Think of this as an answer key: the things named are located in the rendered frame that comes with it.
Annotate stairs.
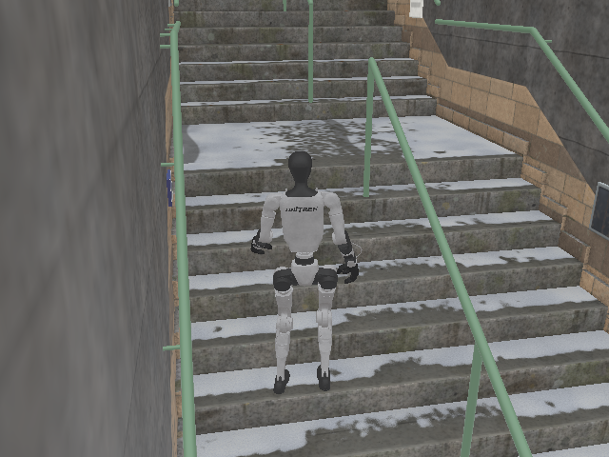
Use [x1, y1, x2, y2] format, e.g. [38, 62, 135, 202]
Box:
[173, 0, 437, 125]
[184, 157, 609, 457]

